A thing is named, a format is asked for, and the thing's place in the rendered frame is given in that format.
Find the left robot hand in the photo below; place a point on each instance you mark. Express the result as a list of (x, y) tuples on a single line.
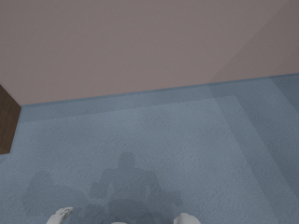
[(60, 215)]

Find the cupboard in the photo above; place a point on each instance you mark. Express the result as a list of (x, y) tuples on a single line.
[(9, 117)]

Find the right robot thigh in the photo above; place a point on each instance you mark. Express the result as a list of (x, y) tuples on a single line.
[(186, 219)]

